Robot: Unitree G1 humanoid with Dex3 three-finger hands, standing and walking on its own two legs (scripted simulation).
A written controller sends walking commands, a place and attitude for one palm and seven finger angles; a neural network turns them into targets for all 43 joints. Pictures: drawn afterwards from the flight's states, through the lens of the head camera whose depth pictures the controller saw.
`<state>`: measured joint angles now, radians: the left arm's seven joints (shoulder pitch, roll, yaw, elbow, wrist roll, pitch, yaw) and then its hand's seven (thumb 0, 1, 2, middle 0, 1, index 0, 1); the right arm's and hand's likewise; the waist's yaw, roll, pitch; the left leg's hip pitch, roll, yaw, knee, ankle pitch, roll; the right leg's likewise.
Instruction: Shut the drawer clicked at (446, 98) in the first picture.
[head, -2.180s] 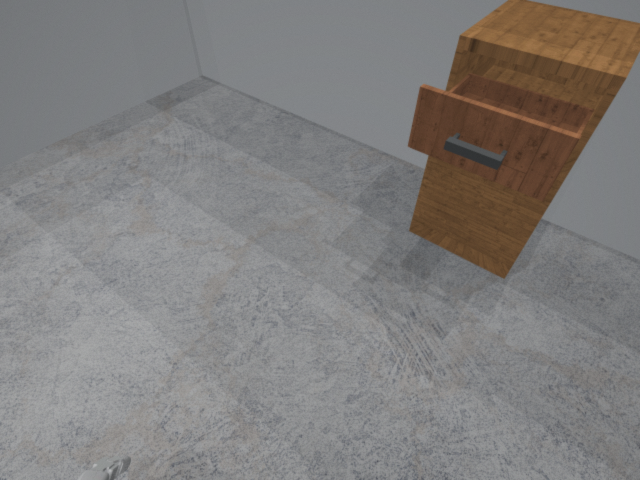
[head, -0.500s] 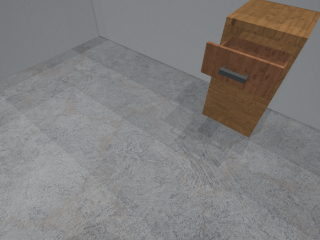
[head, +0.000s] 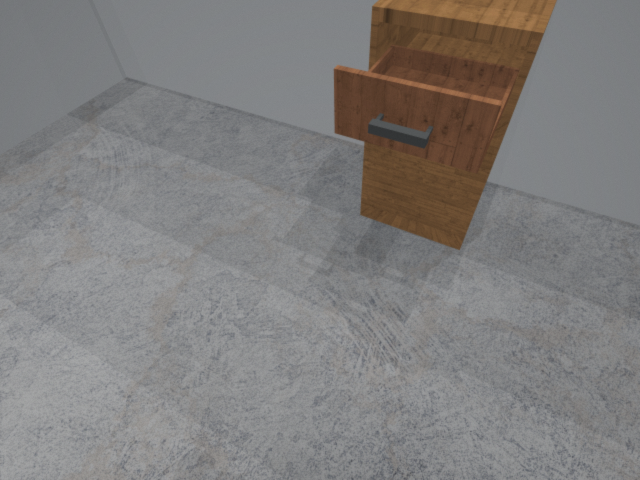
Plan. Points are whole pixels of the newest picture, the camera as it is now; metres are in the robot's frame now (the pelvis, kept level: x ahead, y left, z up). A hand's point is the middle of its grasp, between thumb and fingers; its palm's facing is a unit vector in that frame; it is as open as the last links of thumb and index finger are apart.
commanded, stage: walk to a spot facing it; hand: left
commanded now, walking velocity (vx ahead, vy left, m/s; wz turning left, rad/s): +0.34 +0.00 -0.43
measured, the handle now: (401, 128) +0.86 -0.11 -0.06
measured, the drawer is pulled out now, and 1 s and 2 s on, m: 0.28 0.28 0.28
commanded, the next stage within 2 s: turn to face it in 0.26 s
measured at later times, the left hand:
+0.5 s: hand (208, 455) +0.18 +0.20 -0.17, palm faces -0.09 -0.98 -0.19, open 7.4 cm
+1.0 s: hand (280, 296) +0.44 +0.12 -0.15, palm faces -0.39 -0.90 -0.19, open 7.4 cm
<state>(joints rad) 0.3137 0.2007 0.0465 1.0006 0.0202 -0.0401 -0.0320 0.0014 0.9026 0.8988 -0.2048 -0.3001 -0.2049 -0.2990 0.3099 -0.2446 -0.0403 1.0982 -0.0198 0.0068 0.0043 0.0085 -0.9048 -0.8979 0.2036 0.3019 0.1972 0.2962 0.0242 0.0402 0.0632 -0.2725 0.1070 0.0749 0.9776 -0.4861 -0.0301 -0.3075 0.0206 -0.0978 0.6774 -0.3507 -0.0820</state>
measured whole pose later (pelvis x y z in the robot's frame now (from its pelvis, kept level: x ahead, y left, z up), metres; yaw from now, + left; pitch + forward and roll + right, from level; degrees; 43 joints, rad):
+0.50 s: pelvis +0.22 +0.01 +0.00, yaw -12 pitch +1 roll -1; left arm 0.45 0.16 0.04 1.08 0.01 -0.06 0.03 0.00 0.90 0.90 -0.21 -0.30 -0.21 -0.30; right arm 0.08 -0.14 -0.02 0.94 -0.02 -0.06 0.00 0.01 -0.91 -0.90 0.20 0.30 0.20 0.30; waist 0.04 -0.01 0.05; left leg -0.46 0.03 0.12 0.62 -0.17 0.06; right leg -0.06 0.08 0.09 0.74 -0.51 -0.04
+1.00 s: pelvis +0.31 -0.01 +0.01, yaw -23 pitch +1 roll +1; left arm 0.20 0.16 0.06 0.98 0.03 0.03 -0.01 0.00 0.91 0.90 -0.20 -0.30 -0.20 -0.30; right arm 0.34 -0.16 -0.04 1.06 -0.03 -0.01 -0.02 0.01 -0.91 -0.90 0.20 0.30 0.20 0.30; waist -0.05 0.00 0.02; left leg -0.21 0.09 0.30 0.55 -0.34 0.03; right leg -0.28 -0.04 -0.10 0.60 -0.35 0.01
